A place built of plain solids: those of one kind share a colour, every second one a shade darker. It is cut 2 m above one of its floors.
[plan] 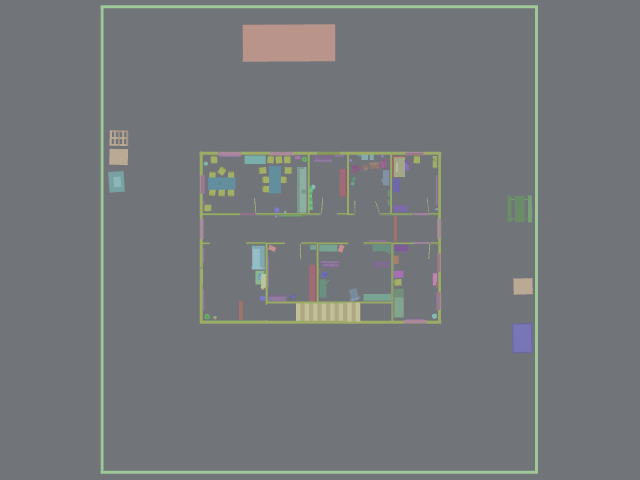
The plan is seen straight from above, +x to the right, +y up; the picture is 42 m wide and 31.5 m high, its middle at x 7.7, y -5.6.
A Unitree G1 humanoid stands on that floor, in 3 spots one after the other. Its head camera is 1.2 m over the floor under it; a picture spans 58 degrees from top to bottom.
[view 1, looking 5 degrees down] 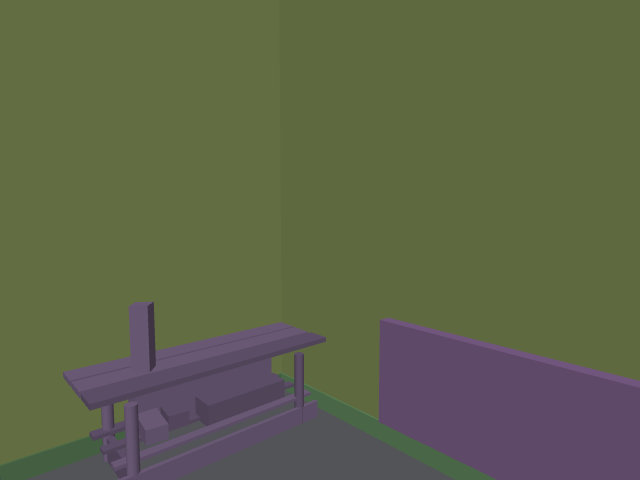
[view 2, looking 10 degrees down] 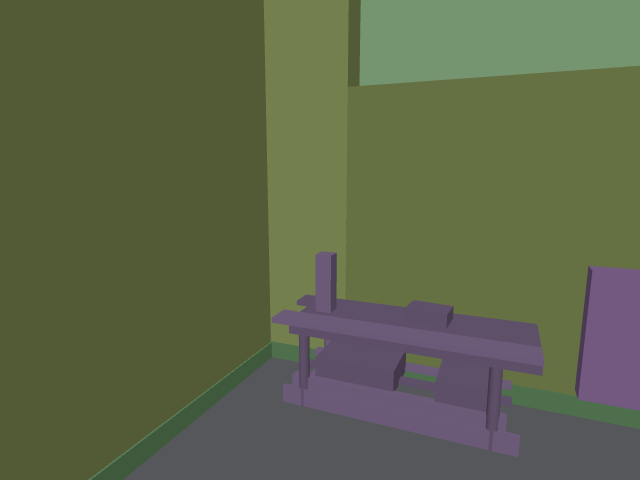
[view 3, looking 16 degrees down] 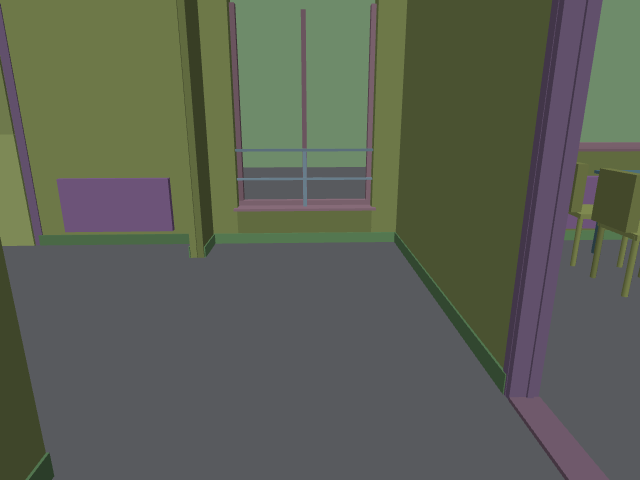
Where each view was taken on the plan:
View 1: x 5.90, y -7.45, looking -132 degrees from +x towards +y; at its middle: wall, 2.46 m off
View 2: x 8.30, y -2.25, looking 113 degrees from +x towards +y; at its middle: wall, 2.48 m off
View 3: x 4.10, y -4.85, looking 178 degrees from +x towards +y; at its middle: low_rail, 4.25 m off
